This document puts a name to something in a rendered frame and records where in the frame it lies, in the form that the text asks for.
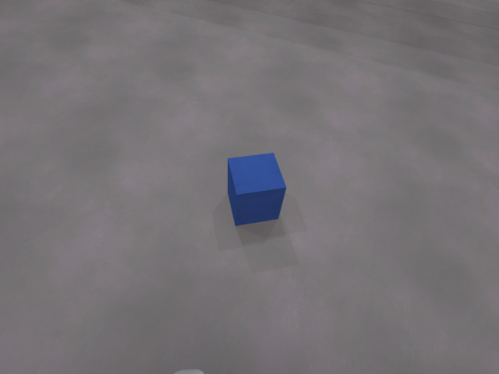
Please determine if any carton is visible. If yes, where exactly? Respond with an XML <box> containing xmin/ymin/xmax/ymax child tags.
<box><xmin>228</xmin><ymin>153</ymin><xmax>286</xmax><ymax>226</ymax></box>

